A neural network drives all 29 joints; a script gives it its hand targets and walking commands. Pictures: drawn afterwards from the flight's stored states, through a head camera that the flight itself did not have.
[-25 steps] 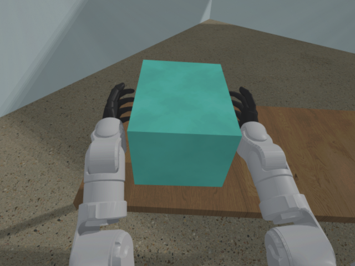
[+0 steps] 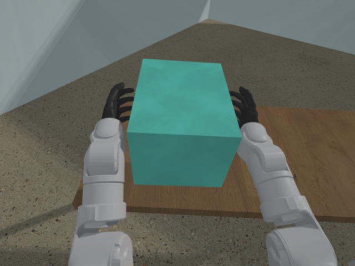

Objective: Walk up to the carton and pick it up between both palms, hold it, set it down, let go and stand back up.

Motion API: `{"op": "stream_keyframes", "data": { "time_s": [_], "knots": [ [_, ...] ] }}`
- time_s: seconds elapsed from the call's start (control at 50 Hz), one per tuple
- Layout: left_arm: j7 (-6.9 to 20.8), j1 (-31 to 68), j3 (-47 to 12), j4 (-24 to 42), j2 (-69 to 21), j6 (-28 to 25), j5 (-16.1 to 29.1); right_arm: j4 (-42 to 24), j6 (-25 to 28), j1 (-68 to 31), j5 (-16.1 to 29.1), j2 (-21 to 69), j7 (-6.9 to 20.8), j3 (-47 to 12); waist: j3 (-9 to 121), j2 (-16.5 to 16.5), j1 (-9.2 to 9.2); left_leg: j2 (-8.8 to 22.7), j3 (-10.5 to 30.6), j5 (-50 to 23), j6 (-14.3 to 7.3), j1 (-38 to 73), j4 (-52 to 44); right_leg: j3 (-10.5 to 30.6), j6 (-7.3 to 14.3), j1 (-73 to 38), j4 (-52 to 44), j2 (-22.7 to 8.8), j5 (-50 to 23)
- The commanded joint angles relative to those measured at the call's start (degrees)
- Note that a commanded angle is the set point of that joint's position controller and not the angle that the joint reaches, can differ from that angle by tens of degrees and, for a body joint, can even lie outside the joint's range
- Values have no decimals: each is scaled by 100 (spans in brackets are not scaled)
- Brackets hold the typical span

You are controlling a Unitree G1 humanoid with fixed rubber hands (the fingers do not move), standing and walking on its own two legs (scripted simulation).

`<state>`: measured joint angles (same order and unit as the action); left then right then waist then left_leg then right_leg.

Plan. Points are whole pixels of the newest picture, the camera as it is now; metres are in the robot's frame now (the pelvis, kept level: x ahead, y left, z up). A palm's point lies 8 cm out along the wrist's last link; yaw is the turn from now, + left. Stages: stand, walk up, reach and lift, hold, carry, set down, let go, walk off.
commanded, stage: hold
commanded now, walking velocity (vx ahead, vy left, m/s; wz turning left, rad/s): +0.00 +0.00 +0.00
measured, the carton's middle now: (180, 119) +0.40 +0.00 +0.15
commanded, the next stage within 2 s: set down in 0.04 s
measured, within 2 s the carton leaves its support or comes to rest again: neither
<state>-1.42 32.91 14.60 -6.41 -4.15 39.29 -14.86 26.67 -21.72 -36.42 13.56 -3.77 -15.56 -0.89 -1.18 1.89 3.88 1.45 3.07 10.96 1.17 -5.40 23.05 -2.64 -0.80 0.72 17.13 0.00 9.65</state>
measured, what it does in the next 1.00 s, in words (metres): stands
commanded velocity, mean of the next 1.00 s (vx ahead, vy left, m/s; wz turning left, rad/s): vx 0.00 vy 0.00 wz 0.00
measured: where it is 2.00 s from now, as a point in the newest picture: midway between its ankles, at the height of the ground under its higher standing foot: outside the picture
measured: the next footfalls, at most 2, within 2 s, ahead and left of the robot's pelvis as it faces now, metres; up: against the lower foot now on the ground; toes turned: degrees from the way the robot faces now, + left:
none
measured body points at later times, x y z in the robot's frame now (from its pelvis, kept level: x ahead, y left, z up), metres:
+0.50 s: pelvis +0.00 +0.00 +0.00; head -0.04 +0.02 +0.45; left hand +0.39 +0.14 +0.16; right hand +0.38 -0.15 +0.14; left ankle +0.03 +0.13 -0.75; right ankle +0.00 -0.13 -0.75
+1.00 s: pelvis +0.03 -0.01 +0.00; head +0.01 +0.01 +0.45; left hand +0.41 +0.11 +0.12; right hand +0.41 -0.18 +0.11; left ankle +0.03 +0.13 -0.75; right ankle +0.00 -0.13 -0.75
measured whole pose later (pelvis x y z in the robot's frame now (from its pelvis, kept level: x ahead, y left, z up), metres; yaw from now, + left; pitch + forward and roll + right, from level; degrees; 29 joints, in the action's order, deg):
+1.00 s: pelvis +0.03 -0.01 +0.00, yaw -1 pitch -3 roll -1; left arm -4.1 31.7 15.5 -25.3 -7.3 15.6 -16.9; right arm 44.6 2.4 -33.9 3.9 -2.7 -10.1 4.7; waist -0.6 1.6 1.7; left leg 2.4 2.5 11.4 2.1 -5.9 20.3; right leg -2.2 0.1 2.2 15.9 0.8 10.6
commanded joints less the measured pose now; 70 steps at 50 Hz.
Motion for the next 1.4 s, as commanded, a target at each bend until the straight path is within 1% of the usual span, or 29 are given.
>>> {"op": "stream_keyframes", "data": {
  "time_s": [0.0, 0.08, 0.1, 0.18, 0.24, 0.28, 0.3, 0.34, 0.36, 0.38, 0.42, 0.44, 0.48, 0.56, 0.58, 0.68, 0.76, 0.84, 0.86, 0.88, 0.94, 0.96, 0.98, 1.04, 1.16, 1.26, 1.28, 1.36, 1.38],
  "knots": [
    [670, 4129, -3758, 956, -3609, -494, 1116, -2499, 546, -5024, 561, 3938, 675, -2418, 3034, -505, 131, -423, -195, -1714, 187, 891, -108, -47, -141, -457, -11, 448, -1393],
    [722, 4531, -3320, 525, -3462, -680, 824, -1464, 659, -5021, 151, 3895, 800, -1978, 2765, -379, 169, -310, -283, -1679, 203, 1022, -233, -213, -132, -383, -169, 349, -1275],
    [779, 4358, -3260, 355, -3491, -696, 781, -1772, 814, -5263, 118, 3954, 797, -2047, 2867, -278, -19, -344, -353, -1559, 173, 965, -230, -216, -136, -489, -107, 342, -1229],
    [834, 3916, -3250, 145, -3513, -951, 593, -1986, 1318, -5229, -12, 3950, 862, -2026, 2959, -269, 11, -402, -364, -2090, 226, 1069, -126, -223, -165, -812, -52, 363, -2025],
    [916, 3749, -2688, -380, -3385, -1106, 320, -1828, 1594, -5303, -403, 3831, 927, -1709, 2674, -160, -215, -343, -474, -1463, 81, 847, -300, -262, -209, -717, -95, 250, -1442],
    [1033, 3600, -2288, -812, -3274, -1149, 15, -1454, 1776, -5103, -745, 3740, 1041, -1311, 2003, -129, -139, -328, -561, -719, 1, 686, -554, -318, -204, -457, -231, 237, -697],
    [1066, 3587, -2089, -888, -3207, -1236, -18, -1274, 1900, -5056, -840, 3759, 1121, -1314, 1988, 41, -356, -307, -565, -591, -91, 644, -625, -298, -183, -549, -255, 213, -493],
    [1099, 3747, -2096, -1061, -3139, -1398, -76, -727, 2128, -4965, -1176, 3386, 1240, -792, 1941, -158, -75, -279, -580, -449, -35, 604, -684, -452, -152, -462, -211, 183, -232],
    [1111, 3557, -1881, -1124, -3058, -1427, -200, -597, 2198, -4769, -1264, 3379, 1266, -742, 1757, -191, -193, -278, -611, -540, -5, 603, -741, -473, -155, -582, -257, 186, -275],
    [1129, 3549, -1911, -1131, -3096, -1563, -187, -376, 2310, -4608, -1479, 3412, 1315, -641, 1850, -66, -61, -274, -612, -548, -12, 628, -770, -513, -168, -614, -277, 216, -313],
    [1085, 3304, -1877, -1300, -3097, -1714, -214, -687, 2655, -4820, -1503, 3296, 1310, -685, 2011, -55, -223, -273, -606, -839, -12, 649, -721, -543, -155, -670, -260, 183, -665],
    [1062, 3404, -2117, -1240, -3183, -1852, -122, -472, 2779, -4729, -1578, 3141, 1324, -501, 2300, -217, 28, -310, -640, -1150, 80, 842, -614, -581, -145, -667, -207, 188, -916],
    [1013, 3176, -2200, -1247, -3163, -2022, -75, -593, 2967, -4652, -1500, 3238, 1336, -774, 2522, -81, -104, -273, -581, -1851, 157, 1016, -406, -563, -144, -790, -185, 278, -1437],
    [775, 3908, -2815, -931, -3471, -2432, 227, -484, 3248, -4668, -1521, 3377, 1344, -940, 2992, -342, 162, -259, -517, -1849, 217, 1014, -326, -567, -112, -679, -124, 262, -1366],
    [689, 4011, -2773, -802, -3430, -2519, 275, -522, 3273, -4691, -1549, 3400, 1390, -991, 3014, -282, -3, -265, -501, -1811, 223, 988, -334, -524, -106, -587, -163, 284, -1253],
    [374, 4099, -3306, -783, -3698, -2822, 514, -813, 3459, -4951, -1338, 3479, 1396, -1262, 3909, -549, -64, -192, -376, -2497, 357, 1336, -38, -522, -2, -267, -40, 349, -1707],
    [288, 3686, -3184, -1047, -3666, -2884, 435, -658, 3317, -4719, -1258, 3497, 1387, -1518, 3861, -182, -191, -194, -378, -2478, 287, 1062, -73, -420, -38, -389, 7, 339, -2115],
    [309, 3338, -2882, -1241, -3589, -2849, 271, -506, 3224, -4418, -1129, 3567, 1381, -1657, 3710, -162, -375, -222, -343, -2736, 246, 913, -46, -326, -81, -686, 109, 343, -2555],
    [323, 3178, -2850, -1294, -3539, -2794, 277, -402, 3177, -4297, -1114, 3498, 1337, -1566, 3549, -116, -173, -249, -334, -2856, 280, 986, -30, -388, -64, -696, 105, 361, -2781],
    [319, 3176, -2684, -1267, -3466, -2842, 247, -81, 3065, -4139, -1075, 3684, 1370, -1671, 3301, -91, -357, -212, -356, -2709, 259, 890, -97, -295, -60, -741, 130, 343, -2682],
    [476, 2821, -2386, -1435, -3274, -2651, 77, -103, 2926, -3896, -1075, 3445, 1295, -1676, 2817, 240, -389, -287, -435, -2351, 149, 387, -238, -225, -183, -1182, 165, 269, -3127],
    [529, 2923, -2417, -1286, -3231, -2671, 63, -117, 2977, -3981, -1017, 3627, 1265, -1730, 2848, 14, -499, -262, -453, -2409, 138, 447, -274, -169, -213, -1314, 169, 248, -3208],
    [552, 3099, -2426, -1396, -3348, -2674, 87, -61, 2951, -4055, -1132, 3668, 1281, -1555, 2844, 33, -332, -320, -476, -2199, 109, 293, -310, -150, -234, -1291, 185, 209, -3046],
    [602, 3125, -2481, -1050, -3374, -2714, 152, -179, 3025, -3971, -1011, 3717, 1218, -1658, 2824, 57, -346, -333, -513, -2417, 152, 379, -285, -142, -270, -1452, 255, 158, -3741],
    [403, 3831, -2994, -583, -3584, -3060, 369, -205, 3295, -4069, -1230, 3715, 1254, -1458, 3504, -411, -82, -349, -472, -2761, 350, 708, -97, -219, -211, -867, 241, 207, -3371],
    [302, 3791, -2824, -1256, -3604, -3250, 180, 262, 3391, -3980, -1707, 3522, 1412, -906, 3713, -440, -31, -259, -436, -2532, 303, 831, -148, -268, -155, -266, 134, 223, -2745],
    [277, 3760, -2711, -1378, -3634, -3315, 213, 138, 3415, -4167, -1753, 3531, 1444, -886, 3826, -220, -211, -250, -462, -2560, 317, 813, -161, -294, -163, -294, 179, 246, -2768],
    [201, 3670, -2117, -2162, -3592, -3457, 8, 838, 3450, -4178, -2007, 3496, 1614, -352, 3449, -134, -230, -163, -525, -1991, 210, 667, -363, -333, -70, -53, 24, 240, -2079],
    [174, 3585, -2068, -2301, -3641, -3510, -124, 797, 3524, -4272, -2107, 3472, 1661, -252, 3690, -117, -386, -117, -534, -2033, 223, 771, -397, -369, -23, 121, -17, 303, -1848]
  ]
}}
